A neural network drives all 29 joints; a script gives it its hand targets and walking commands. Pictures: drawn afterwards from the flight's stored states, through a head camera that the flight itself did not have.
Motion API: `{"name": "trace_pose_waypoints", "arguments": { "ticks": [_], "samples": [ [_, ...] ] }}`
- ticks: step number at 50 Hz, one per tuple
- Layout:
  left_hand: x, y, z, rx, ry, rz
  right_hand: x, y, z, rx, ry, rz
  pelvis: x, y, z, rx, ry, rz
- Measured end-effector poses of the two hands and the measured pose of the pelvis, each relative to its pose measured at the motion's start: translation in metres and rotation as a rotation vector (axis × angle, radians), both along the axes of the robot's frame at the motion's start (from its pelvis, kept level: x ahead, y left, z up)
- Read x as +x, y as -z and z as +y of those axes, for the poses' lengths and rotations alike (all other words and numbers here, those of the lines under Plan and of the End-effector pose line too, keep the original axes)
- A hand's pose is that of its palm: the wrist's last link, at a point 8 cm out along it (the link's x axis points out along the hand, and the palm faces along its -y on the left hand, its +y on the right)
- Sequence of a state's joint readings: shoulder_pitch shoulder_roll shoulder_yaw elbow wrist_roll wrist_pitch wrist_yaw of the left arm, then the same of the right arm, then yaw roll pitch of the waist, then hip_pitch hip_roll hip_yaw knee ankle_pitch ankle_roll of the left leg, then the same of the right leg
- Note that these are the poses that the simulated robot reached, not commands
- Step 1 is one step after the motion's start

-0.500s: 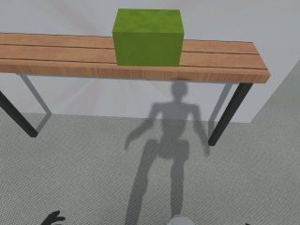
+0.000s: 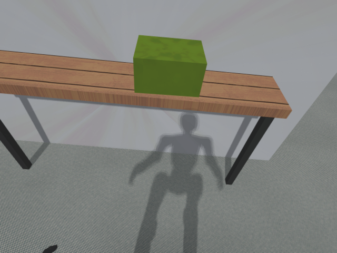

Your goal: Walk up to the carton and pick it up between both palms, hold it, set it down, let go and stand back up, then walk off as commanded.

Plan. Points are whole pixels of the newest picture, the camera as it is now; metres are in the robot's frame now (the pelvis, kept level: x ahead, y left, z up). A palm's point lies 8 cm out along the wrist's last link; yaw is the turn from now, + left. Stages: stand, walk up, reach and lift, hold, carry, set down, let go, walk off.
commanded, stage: stand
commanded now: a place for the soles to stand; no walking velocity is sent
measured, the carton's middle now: (168, 65) +0.83 +0.01 +0.02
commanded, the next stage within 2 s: none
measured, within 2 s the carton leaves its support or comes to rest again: neither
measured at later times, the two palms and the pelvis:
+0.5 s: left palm out of the picture +0.08 +0.28 -0.11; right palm out of the picture +0.09 -0.31 -0.12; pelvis +0.01 -0.01 +0.01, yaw -1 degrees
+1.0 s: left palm out of the picture +0.12 +0.26 -0.11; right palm out of the picture +0.06 -0.32 -0.11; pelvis +0.02 -0.03 +0.01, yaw -2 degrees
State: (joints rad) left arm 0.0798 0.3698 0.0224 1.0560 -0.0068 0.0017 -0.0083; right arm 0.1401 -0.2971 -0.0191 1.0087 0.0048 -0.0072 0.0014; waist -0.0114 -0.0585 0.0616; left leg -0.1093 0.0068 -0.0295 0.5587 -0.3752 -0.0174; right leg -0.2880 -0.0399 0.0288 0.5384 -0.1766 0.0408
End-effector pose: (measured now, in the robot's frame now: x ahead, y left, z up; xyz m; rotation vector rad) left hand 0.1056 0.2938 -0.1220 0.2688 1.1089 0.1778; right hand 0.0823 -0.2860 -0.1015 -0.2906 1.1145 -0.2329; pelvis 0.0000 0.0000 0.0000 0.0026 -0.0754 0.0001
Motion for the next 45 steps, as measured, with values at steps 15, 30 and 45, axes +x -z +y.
{"name": "trace_pose_waypoints", "arguments": {
  "ticks": [15, 30, 45],
  "samples": [
    [-0.030, -0.008, -0.004, 0.026, -0.036, 0.095, 0.018, 0.011, 0.000, 0.032, -0.046, 0.044, 0.006, -0.006, -0.004, 0.014, 0.002, 0.014],
    [-0.015, -0.011, -0.021, 0.041, -0.010, 0.115, -0.002, 0.014, -0.027, 0.027, 0.016, 0.124, 0.012, -0.009, -0.019, 0.017, 0.016, 0.023],
    [0.014, -0.012, -0.035, 0.027, 0.031, 0.069, -0.018, 0.011, -0.037, 0.020, 0.061, 0.142, 0.016, -0.010, -0.026, 0.015, 0.037, 0.020]
  ]
}}
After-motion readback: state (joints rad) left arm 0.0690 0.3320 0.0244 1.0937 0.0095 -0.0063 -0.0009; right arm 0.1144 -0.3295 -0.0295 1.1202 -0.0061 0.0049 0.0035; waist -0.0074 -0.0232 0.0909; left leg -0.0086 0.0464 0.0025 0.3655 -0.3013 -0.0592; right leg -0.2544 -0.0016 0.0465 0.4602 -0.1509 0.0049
